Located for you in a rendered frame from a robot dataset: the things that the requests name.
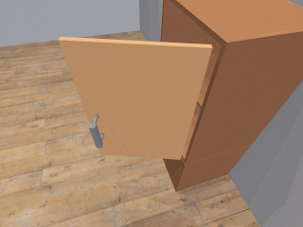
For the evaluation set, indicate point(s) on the handle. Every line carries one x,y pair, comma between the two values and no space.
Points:
97,137

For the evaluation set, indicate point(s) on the cupboard door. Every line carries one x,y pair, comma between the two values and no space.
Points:
145,93

